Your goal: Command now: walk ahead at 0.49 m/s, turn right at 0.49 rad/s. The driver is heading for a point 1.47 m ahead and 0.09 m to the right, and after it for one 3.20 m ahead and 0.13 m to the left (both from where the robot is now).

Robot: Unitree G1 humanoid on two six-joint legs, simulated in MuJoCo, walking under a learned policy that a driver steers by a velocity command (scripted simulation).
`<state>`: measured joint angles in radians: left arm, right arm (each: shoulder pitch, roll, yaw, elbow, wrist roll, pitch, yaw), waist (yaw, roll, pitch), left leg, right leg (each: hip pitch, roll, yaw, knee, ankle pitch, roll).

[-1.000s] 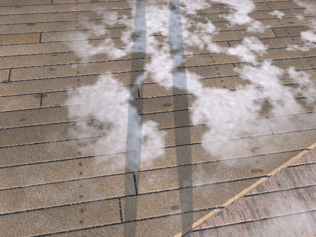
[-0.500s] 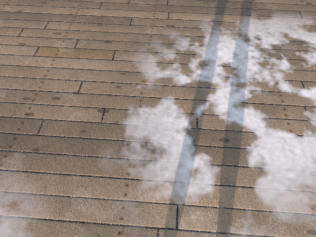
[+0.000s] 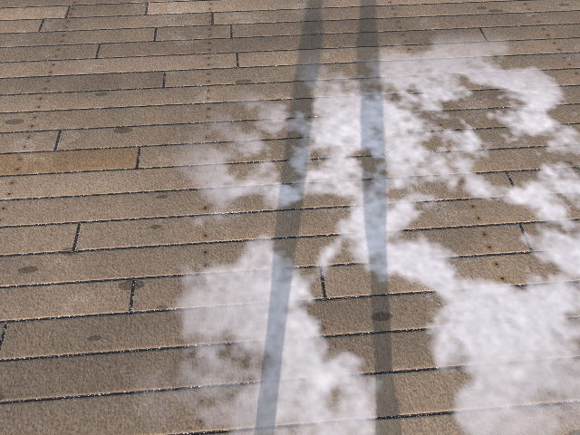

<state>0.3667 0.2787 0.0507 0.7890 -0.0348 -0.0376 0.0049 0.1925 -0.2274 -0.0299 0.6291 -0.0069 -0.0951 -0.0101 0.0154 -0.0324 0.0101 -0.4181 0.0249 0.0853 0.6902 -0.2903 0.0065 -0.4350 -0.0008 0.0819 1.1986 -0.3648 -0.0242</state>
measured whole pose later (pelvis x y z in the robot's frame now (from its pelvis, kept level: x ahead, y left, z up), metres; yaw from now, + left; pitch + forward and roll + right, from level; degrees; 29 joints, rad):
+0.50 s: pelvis +0.26 -0.09 +0.02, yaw -16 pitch +1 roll +1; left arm 0.25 0.28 0.05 0.68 0.00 -0.05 -0.04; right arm 0.21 -0.31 -0.06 0.72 0.03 -0.10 0.00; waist 0.01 0.03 0.07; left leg -0.48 0.10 -0.02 1.21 -0.32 0.01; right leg -0.33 0.06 -0.03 0.50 -0.18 -0.09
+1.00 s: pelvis +0.57 -0.10 +0.01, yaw -2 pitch +2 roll +0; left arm 0.27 0.30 0.03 0.76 -0.01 -0.09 0.00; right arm 0.18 -0.31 -0.06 0.66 0.02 -0.06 0.04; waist 0.00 0.00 0.06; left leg -0.44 -0.09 0.02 0.57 -0.16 0.10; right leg -0.29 0.00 0.03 1.21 -0.43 -0.01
